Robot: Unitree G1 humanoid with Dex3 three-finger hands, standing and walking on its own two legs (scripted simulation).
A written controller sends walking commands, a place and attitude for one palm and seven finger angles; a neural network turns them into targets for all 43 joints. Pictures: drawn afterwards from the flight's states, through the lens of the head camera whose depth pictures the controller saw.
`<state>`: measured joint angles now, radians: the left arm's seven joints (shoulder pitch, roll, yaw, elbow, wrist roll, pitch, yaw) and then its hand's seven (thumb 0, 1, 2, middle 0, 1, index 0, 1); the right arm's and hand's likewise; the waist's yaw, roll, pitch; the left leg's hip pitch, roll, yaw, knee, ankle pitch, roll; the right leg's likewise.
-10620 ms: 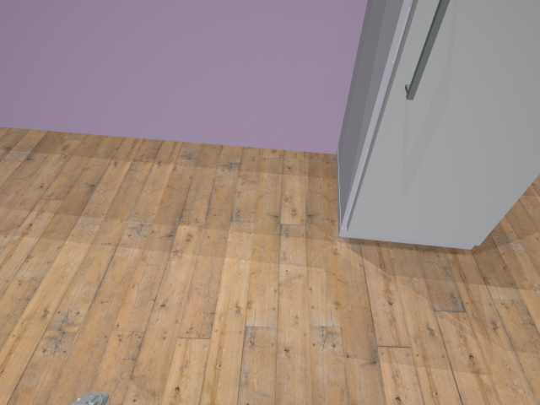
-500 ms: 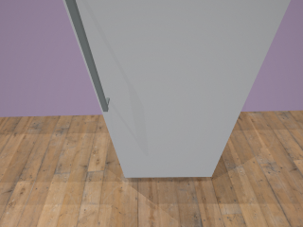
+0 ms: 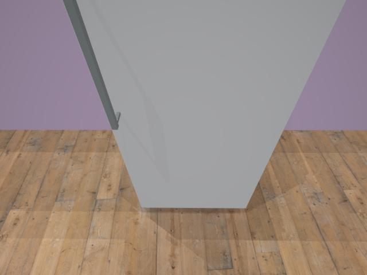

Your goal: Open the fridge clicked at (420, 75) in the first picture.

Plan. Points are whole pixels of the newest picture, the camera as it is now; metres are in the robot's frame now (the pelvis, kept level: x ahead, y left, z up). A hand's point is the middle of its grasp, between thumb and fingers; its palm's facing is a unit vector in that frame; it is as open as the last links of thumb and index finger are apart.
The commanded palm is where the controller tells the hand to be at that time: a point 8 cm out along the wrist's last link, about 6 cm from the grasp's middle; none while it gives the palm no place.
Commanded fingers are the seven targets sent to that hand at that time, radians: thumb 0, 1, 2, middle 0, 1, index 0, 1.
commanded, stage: look again from close up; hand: left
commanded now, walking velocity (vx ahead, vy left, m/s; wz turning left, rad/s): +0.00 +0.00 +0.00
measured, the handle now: (96, 64) +0.51 +0.23 +0.20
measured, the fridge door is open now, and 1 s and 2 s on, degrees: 0 0 0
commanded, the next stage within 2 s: raise the hand to about handle height in 0.26 s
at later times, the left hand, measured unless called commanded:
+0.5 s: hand (98, 271) +0.14 +0.20 -0.06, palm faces +0.26 -0.95 -0.14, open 7.5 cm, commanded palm +0.10 +0.24 -0.05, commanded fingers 0.00 0.71 0.82 -0.21 -0.42 -0.21 -0.42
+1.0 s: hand (78, 249) +0.17 +0.22 +0.02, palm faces +0.04 -1.00 -0.06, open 9.9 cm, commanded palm +0.13 +0.28 +0.03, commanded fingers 0.00 0.13 0.57 -0.25 -0.80 -0.25 -0.80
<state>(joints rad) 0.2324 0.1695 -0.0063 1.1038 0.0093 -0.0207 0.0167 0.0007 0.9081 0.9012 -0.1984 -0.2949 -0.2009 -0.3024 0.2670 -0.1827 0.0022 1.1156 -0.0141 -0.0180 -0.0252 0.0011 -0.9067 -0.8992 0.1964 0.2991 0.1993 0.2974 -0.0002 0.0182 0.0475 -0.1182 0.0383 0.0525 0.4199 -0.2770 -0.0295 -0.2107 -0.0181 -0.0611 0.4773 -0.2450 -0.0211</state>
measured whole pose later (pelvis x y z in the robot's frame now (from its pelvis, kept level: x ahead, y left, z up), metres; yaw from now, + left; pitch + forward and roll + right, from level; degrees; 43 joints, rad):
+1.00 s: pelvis -0.04 +0.02 -0.06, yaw +3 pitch +6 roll -2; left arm 0.34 0.26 0.15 -0.09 -0.25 -0.27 -0.27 0.01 0.35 0.67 -0.24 -0.65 -0.24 -0.66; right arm 0.21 -0.21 0.07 0.54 0.02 -0.25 -0.05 0.01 -0.90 -0.90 0.20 0.30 0.20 0.30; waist 0.05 0.02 -0.05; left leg -0.63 0.04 -0.03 1.03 -0.50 -0.01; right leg -0.64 -0.05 -0.12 0.96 -0.42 -0.01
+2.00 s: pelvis -0.02 +0.01 -0.01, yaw +2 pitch -4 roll +0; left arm -0.16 0.46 0.46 0.17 -0.33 0.14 -0.45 -0.02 -0.50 0.30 -0.30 -1.19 -0.30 -1.20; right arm 0.23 -0.27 0.10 0.63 0.06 -0.25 -0.11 0.01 -0.90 -0.90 0.20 0.30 0.20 0.30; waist 0.07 0.06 -0.01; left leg -0.15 0.03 0.01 0.53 -0.31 -0.01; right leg -0.19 -0.03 -0.10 0.51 -0.25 -0.01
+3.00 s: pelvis -0.02 +0.01 +0.00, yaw +1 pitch -2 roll +0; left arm -0.34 0.46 0.43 0.41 -0.28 0.13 -0.42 -0.02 -0.50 0.30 -0.30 -1.20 -0.30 -1.20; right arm 0.24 -0.28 0.09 0.63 0.06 -0.22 -0.12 0.01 -0.90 -0.90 0.20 0.30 0.20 0.30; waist 0.03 0.04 -0.01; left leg -0.16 0.03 0.03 0.49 -0.28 -0.01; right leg -0.22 -0.03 -0.07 0.48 -0.22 -0.01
